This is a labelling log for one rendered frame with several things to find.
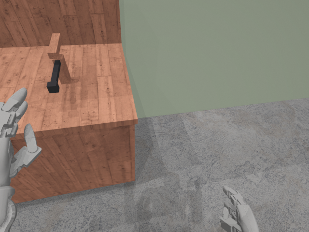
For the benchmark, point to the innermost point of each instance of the robot left hand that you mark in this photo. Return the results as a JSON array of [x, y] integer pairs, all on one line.
[[10, 113]]

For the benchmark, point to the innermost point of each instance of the robot right hand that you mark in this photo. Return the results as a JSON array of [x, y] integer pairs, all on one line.
[[243, 219]]

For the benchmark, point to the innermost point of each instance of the counter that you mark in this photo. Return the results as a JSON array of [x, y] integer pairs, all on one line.
[[87, 129]]

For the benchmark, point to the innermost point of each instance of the left robot forearm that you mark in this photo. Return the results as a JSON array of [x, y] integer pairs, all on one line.
[[8, 209]]

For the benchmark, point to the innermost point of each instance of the tap lever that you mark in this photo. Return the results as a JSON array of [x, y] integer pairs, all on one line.
[[53, 86]]

